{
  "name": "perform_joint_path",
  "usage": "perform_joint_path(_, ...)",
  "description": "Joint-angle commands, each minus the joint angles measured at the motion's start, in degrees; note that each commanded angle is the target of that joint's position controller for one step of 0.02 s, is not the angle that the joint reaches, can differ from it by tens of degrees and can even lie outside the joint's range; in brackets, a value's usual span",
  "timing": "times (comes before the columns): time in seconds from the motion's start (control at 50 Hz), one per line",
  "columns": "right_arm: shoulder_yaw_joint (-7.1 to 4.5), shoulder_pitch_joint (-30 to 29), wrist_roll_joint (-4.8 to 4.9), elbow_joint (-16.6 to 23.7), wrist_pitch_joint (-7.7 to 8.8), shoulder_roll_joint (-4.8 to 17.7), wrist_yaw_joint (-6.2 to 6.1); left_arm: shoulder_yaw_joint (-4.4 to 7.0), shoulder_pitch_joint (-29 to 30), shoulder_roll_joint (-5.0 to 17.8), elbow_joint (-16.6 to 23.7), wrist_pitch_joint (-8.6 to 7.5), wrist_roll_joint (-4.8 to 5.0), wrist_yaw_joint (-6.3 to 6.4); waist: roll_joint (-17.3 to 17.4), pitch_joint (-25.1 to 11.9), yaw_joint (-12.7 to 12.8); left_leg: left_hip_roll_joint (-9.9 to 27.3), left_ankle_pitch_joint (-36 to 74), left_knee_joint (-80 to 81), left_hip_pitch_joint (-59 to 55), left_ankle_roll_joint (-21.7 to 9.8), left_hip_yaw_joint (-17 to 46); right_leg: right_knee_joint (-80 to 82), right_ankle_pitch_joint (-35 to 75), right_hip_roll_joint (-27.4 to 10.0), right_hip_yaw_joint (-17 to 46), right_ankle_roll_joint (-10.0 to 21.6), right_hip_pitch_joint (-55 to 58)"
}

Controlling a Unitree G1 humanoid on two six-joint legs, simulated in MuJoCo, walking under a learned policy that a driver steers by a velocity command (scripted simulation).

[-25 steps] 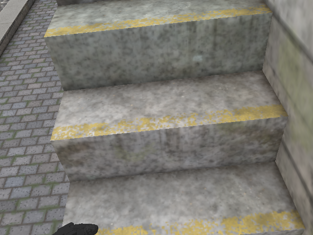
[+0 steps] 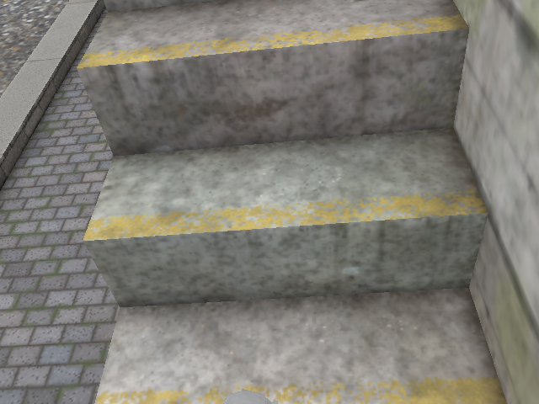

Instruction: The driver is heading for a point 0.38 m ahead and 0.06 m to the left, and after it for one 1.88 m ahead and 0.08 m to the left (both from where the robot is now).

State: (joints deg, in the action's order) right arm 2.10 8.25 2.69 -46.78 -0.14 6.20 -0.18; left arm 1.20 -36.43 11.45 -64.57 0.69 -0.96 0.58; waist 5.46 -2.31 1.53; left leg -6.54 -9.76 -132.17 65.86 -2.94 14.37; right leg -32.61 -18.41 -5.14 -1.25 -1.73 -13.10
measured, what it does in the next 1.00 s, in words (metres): climbs: left foot 0.20 m higher, then right foot 0.20 m higher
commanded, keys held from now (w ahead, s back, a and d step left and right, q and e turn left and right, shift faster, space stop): w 1.00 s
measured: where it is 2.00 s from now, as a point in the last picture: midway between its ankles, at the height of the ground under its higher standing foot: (267, 48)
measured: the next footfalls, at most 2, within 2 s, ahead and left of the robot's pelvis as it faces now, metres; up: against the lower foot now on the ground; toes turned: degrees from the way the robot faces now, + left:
left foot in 0.22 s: +0.24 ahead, +0.20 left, +0.20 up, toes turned +7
right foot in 0.80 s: +0.49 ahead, +0.01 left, +0.41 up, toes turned -9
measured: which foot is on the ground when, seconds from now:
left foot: up 0.00-0.20, down 0.22-0.82, up 0.84-1.00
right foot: down 0.00-0.26, up 0.28-0.78, down 0.80-1.00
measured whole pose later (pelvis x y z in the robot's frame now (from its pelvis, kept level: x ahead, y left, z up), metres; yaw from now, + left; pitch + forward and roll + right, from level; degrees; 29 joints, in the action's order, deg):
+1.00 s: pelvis +0.45 +0.10 +0.37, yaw -2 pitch +1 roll -2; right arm 0.9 9.9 1.2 -49.6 6.0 10.4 1.2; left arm -1.1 -23.3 13.1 -67.2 -1.2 -3.3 -2.8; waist -0.9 -6.1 -2.0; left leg -7.6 -1.7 -122.5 48.3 -9.2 12.7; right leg -50.0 -26.8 1.2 -8.5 3.1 -24.2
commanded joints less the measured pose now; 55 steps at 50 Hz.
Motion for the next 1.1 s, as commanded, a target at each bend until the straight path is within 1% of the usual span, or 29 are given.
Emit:
perform_joint_path(0.02, 2.28, 1.01, 0.75, 5.7, -0.44, -2.61, -0.67, -0.21, 8.37, 2.91, 8.69, -1.29, -0.35, 1.11, -12.94, 10.91, -4.26, 6.47, -0.16, -2.5, 14.02, 3.48, 0.18, 17.19, 9.59, -12.57, 5.44, 10.87, -7.13)
perform_joint_path(0.04, 2.24, -0.43, 2.06, 6.26, -0.07, -2.21, -0.63, -0.13, 7.2, 2.98, 8.15, -1.45, -0.7, 1.32, -12.64, 9.24, -3.18, 7.87, 0.72, -0.1, 12.44, 4.32, -2.38, 18.45, 10.7, -12.55, 3.87, 11.15, -6.84)
perform_joint_path(0.06, 3.06, -10.76, 1.04, 12.8, 1.14, -3.44, -0.49, -0.91, 2.53, 0.85, 6.96, -2.37, -0.22, 1.64, -19.8, 5.86, -0.18, 9.38, -0.63, 5.07, 14.26, 4.17, -14.65, 24.03, -2.84, -9.67, 7.52, 13.13, -3.84)
perform_joint_path(0.14, 5.94, -25.3, -0.02, 21.72, 2.16, -6.67, 0.46, 1.15, -2.86, 4.27, 4.84, -1.51, 3.78, 5.26, -21.58, 5.96, 4.67, 17.34, -14.32, 42.91, -5.33, 2.88, -20.06, 36.88, 12.85, -11.16, 4.78, 13.08, -1.64)
perform_joint_path(0.16, 6.07, -25.32, 2.0, 23.61, 2.21, -7.55, 1.04, 0.41, -4.19, 4.23, 2.43, -0.25, 4.23, 5.41, -22.73, 1.86, 1.17, 12.33, -19.38, 53.35, -23.66, 0.66, -24.25, 37.08, 34.87, -8.86, -0.19, 14.15, -3.91)
perform_joint_path(0.18, 3.59, -18.95, 2.98, 22.71, 2.43, -4.1, 1.45, 0.05, -7.45, 5.97, 0.16, -1.65, 1.74, 3.61, -25.04, -3.53, -0.77, 4.98, -20.7, 49.91, -34.83, -0.57, -32.73, 32.85, 76.08, -11.37, -1.45, 16.84, 1.57)
perform_joint_path(0.22, -1.45, 0.75, -0.83, 19.09, 1.46, 5.4, 1.26, 1.1, 1.95, 12.56, -0.16, -3.7, 0.34, 2.85, -31.53, -9.67, -15.06, 3.37, -24.3, 60.89, -39.42, -5.02, -22.79, 16.33, 121.05, -15.12, -2.1, 15.41, 16.71)
perform_joint_path(0.24, -3.44, 9.44, -2.53, 17.23, 0.84, 10.93, 1.08, 1.92, 8.9, 12.69, 3.17, -5.01, 1.41, 2.49, -21.21, -13.09, -19.04, 8.4, -15.03, 69.07, -51.96, -9.21, -4.45, 2.33, 119.85, -14.88, 2.24, 14.48, 1.65)
perform_joint_path(0.26, -6.56, 21.85, -5.72, 11.5, -0.71, 18.18, -0.81, 2.27, 11.14, 9.93, 5.51, -6.4, 2.73, 1.56, -1.07, -19.19, -21.0, 20.13, -29.13, 91.36, -64.78, -15.23, 26.6, -16.85, 90.69, -7.65, 3.39, 13.15, -14.87)
perform_joint_path(0.28, -7.86, 27.31, -6.68, 5.86, -1.86, 21.46, -2.39, 2.34, 17.95, 4.67, 4.41, -7.46, 1.41, -0.52, 11.81, -19.92, -20.69, 27.34, -45.56, 115.32, -67.43, -18.39, 51.28, -47.76, 20.61, 4.9, 10.43, 11.46, -28.98)
perform_joint_path(0.3, -6.19, 25.78, -5.29, 2.69, -1.12, 19.03, -3.12, 1.66, 26.13, -3.44, 10.46, -8.56, -0.28, -2.73, 10.99, -15.2, -15.95, 30.86, -45.25, 120.8, -59.22, -13.01, 55.73, -79.77, 11.45, 10.33, 25.07, 10.88, -38.29)
perform_joint_path(0.34, -2.04, 14.56, -4.32, -3.9, 0.3, 3.88, -1.08, -2.86, 36.17, -12.29, 23.37, -7.96, -0.63, -3.81, 6.12, 3.12, -3.77, 25.54, -32.32, 109.81, -45.66, -3.23, 21.81, -98.17, 9.66, 8.28, 19.64, 13.53, -55.25)
perform_joint_path(0.4, 0.28, 4.3, -3.3, -6.45, 1.97, -5.22, 1.62, -3.75, 22.14, -8.5, 22.83, -5.36, 2.27, -4.54, 2.99, 7.99, 5.76, 18.2, -22.14, 106.02, -36.53, 4.01, -8.82, -95.8, 15.71, 6.28, 17.1, 13.56, -56.26)
perform_joint_path(0.46, 1.2, 2.68, -6.87, -7.84, 4.13, -0.27, 1.15, -3.03, 25.89, -4.77, 21.61, -2.65, 2.04, -1.37, 0.39, 8.26, 4.28, 20.69, -15.09, 114.52, -31.79, 0.45, -14.43, -104.11, 24.89, 10.23, 10.13, 7.83, -56.7)
perform_joint_path(0.5, 1.56, 4.88, -6.36, -10.0, 4.53, 2.79, 1.1, -5.01, 29.32, -9.53, 22.93, -1.95, 2.04, -0.04, -0.02, 11.96, 3.3, 22.28, -9.58, 114.52, -36.5, 2.57, -14.11, -116.32, 21.9, 10.62, 10.14, 7.6, -70.85)
perform_joint_path(0.58, 1.51, 18.0, -3.47, -12.44, 5.96, 5.0, -0.4, -6.58, 44.05, -6.8, 27.28, -3.89, 3.14, -0.89, -3.24, 11.14, -4.86, 22.37, -14.92, 122.84, -42.78, 2.89, -14.74, -96.87, 27.93, 8.36, 0.58, 5.72, -75.95)
perform_joint_path(0.62, 1.0, 21.7, -3.8, -14.21, 6.19, 7.23, -1.49, -7.41, 47.51, -6.84, 28.28, -4.15, 4.13, -1.05, -1.57, 9.21, -6.63, 23.81, -13.42, 125.67, -52.48, 0.04, -13.41, -91.12, 25.89, 6.55, -1.77, 4.82, -79.03)
perform_joint_path(0.68, -0.16, 26.58, -2.59, -18.98, 4.25, 7.79, -2.19, -8.66, 49.79, -7.7, 29.3, -2.96, 2.68, -2.61, -1.08, 4.87, -6.2, 25.7, 1.96, 130.44, -69.16, -3.13, -15.66, -85.59, 16.58, 1.19, -7.45, 5.39, -75.65)
perform_joint_path(0.7, 0.01, 25.4, -1.87, -19.89, 3.88, 6.57, -2.45, -8.91, 52.06, -6.43, 31.04, -3.15, 2.84, -3.48, -1.41, 5.71, -5.49, 24.02, 12.18, 131.87, -68.57, -1.88, -19.91, -75.45, 14.06, 0.9, -10.39, 6.87, -69.04)
perform_joint_path(0.74, -0.12, 20.57, -0.59, -18.73, 3.83, 9.52, -2.57, -8.01, 48.07, -5.28, 29.33, -4.59, 0.32, -4.24, 7.35, -7.25, 1.19, 22.02, 94.18, 124.16, -59.67, -4.93, -26.76, -58.34, 2.69, 6.97, -18.05, 10.99, -28.82)
perform_joint_path(0.78, -1.95, 19.12, -1.64, -18.41, 4.83, 20.35, -2.35, -4.88, 30.03, 2.63, 22.71, -3.28, 1.31, -4.04, 19.1, -13.8, 10.71, 26.38, 124.12, 108.85, -72.72, -10.01, -22.33, -39.87, -12.01, 10.48, -11.22, 9.57, -14.38)
perform_joint_path(0.8, -2.6, 17.01, -0.79, -17.42, 4.75, 20.94, -1.6, -3.74, 27.61, 5.31, 20.33, -2.74, 0.3, -4.61, 19.6, -13.41, 10.89, 25.3, 118.24, 100.08, -75.18, -10.55, -20.74, -27.12, -12.82, 10.31, -5.47, 9.98, -11.67)
perform_joint_path(0.82, -2.48, 17.66, -3.54, -15.3, 5.6, 18.15, -0.97, -1.97, 19.04, 8.93, 16.27, -1.83, -2.51, -4.0, 9.61, -16.61, 9.31, 21.98, 98.66, 88.0, -67.44, -10.39, -16.67, -23.32, 9.65, 3.88, 11.53, 11.64, 1.08)
perform_joint_path(0.84, -1.43, 19.41, -2.61, -14.97, 6.37, 8.6, 1.26, -0.44, 12.25, 10.67, 11.39, 0.32, -2.7, -2.61, -11.8, -20.04, 5.66, 9.97, 37.14, 71.81, -48.32, -7.18, -12.14, -0.53, 2.07, -6.74, 37.63, 18.78, 12.55)
perform_joint_path(0.86, -2.82, 11.03, 0.34, -13.45, 6.81, 4.77, 1.97, 0.13, 10.02, 11.08, 9.1, 0.85, -3.26, -2.25, -14.94, -16.05, 6.83, -0.81, 5.76, 33.25, -39.56, -1.79, -3.73, 18.67, -18.71, -15.31, 58.85, 23.47, 5.23)
perform_joint_path(0.9, -1.91, -5.13, -0.01, -2.11, 7.28, 0.2, 2.55, -2.62, 15.87, -0.1, 4.44, -1.85, -1.48, -3.23, -5.21, 4.65, 2.14, -1.38, 3.73, 8.77, -16.67, -5.45, 0.99, 14.51, -25.78, -13.8, 47.69, 19.93, -12.42)
perform_joint_path(0.94, 0.5, 1.13, -1.86, 0.06, 6.78, -3.13, 1.84, -3.9, 20.51, -5.7, 0.13, -4.09, -1.89, -3.37, -0.65, 9.81, -6.63, -0.67, 8.26, 4.34, -8.42, -7.7, 3.84, 5.63, -8.15, -9.05, 27.88, 13.17, -16.46)
perform_joint_path(1.02, 2.55, 7.45, -0.66, 0.67, 5.38, -2.19, 1.99, -4.43, 24.26, -5.33, 2.36, -3.51, -3.27, -3.75, -2.42, 3.82, -11.09, 1.01, 4.33, -3.6, 0.24, -6.07, -1.42, 7.31, 10.12, -7.57, 7.0, 11.27, -15.55)
perform_joint_path(1.1, 3.13, -1.64, -0.1, 8.42, 5.67, -0.32, -0.3, -2.48, 17.58, 2.56, 3.75, -4.38, 0.65, -2.75, -9.97, 4.46, -7.38, 5.48, 3.2, 5.12, 12.39, -3.32, -4.0, 15.28, 6.56, -8.74, 2.9, 10.98, -6.74)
